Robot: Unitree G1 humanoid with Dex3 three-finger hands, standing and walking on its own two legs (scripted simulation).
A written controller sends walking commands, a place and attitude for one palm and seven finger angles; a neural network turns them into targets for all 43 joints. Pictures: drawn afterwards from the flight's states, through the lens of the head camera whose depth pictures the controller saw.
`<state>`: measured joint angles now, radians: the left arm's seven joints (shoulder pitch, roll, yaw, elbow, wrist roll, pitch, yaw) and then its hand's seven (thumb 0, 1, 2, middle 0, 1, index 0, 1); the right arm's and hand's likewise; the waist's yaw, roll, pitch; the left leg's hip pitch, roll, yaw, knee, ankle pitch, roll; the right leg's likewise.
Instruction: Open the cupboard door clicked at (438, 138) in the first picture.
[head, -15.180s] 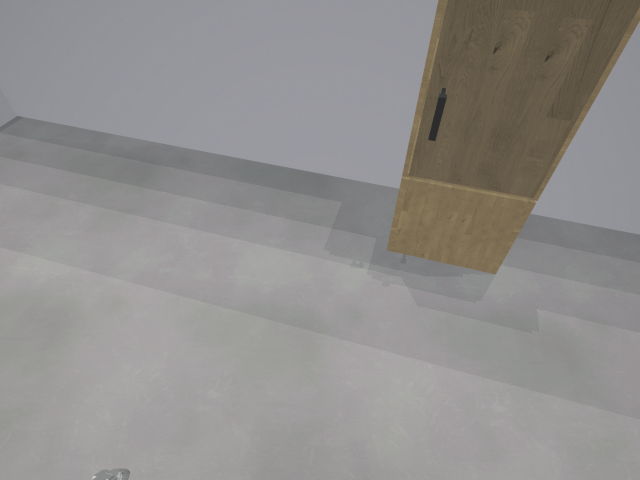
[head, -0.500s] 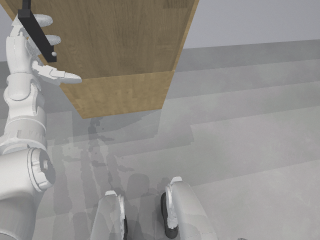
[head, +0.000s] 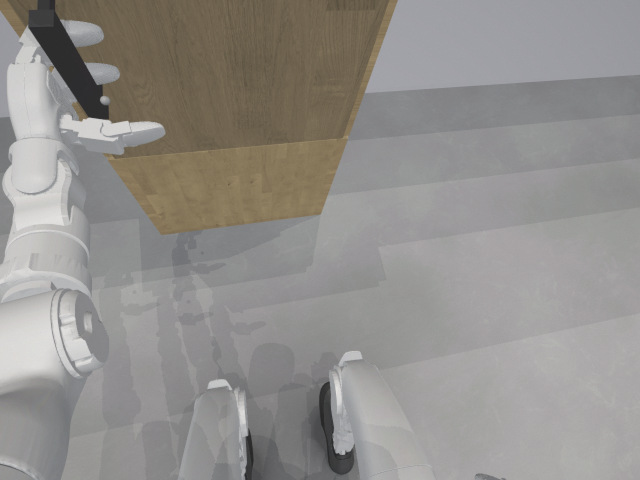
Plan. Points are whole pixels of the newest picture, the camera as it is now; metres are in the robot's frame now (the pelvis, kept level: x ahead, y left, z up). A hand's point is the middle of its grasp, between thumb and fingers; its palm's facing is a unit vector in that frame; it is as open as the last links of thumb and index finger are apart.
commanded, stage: close the thumb around the handle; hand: left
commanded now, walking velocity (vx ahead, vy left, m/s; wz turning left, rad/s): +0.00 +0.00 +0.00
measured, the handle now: (74, 57) +0.59 +0.22 +0.05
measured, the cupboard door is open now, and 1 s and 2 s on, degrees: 0 12 41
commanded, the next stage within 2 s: pull the door open along its arc in 0.46 s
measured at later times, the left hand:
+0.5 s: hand (103, 102) +0.54 +0.19 +0.04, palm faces +0.08 -1.00 -0.02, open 5.6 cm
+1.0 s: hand (121, 161) +0.47 +0.17 +0.04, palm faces +0.06 -1.00 +0.00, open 5.8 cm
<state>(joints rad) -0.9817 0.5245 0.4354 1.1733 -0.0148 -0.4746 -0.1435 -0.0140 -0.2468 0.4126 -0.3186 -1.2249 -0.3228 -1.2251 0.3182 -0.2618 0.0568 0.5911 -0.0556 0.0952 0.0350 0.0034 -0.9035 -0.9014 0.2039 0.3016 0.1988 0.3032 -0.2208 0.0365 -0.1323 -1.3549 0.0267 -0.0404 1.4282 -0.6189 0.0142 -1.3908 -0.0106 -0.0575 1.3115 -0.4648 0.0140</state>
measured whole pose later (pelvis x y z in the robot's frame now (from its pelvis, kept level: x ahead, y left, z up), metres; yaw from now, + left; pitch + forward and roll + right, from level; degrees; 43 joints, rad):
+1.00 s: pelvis +0.02 +0.00 +0.03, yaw +0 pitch +28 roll -2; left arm -0.56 0.29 0.31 0.79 -0.13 -0.48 -0.11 0.00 0.72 0.75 -0.37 -1.34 -0.36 -1.35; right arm 0.32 -0.24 0.02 0.56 -0.02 0.10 0.05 0.01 -0.90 -0.90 0.20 0.30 0.20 0.30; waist -0.14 0.03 -0.16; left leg -1.19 0.03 0.00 1.32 -0.61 0.02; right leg -1.25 -0.01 -0.02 1.23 -0.46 0.02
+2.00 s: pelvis +0.01 -0.05 +0.03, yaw +5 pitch +22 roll +1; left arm -0.08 -0.12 -0.17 0.41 0.15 -0.42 0.66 0.00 0.41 0.69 -0.36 -1.30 -0.38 -1.30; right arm 0.13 -0.17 -0.01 0.61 -0.11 -0.09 0.02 0.01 -0.90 -0.90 0.20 0.30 0.20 0.30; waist -0.01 0.02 -0.19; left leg -1.08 0.00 -0.07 1.28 -0.59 -0.06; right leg -1.15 -0.04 -0.08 1.28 -0.52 -0.06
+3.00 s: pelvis +0.00 -0.01 +0.01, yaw +4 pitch +21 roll +0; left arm 0.06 -0.03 -0.27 0.22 0.05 -0.47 0.22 -0.02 -0.50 0.30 -0.16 -0.31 -0.15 -0.32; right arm 0.21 -0.22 -0.01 0.49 -0.05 -0.04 0.04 0.01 -0.90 -0.90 0.20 0.30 0.20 0.30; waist -0.01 0.03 -0.17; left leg -1.12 -0.03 -0.02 1.37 -0.61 0.00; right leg -1.19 -0.06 -0.03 1.34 -0.51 0.00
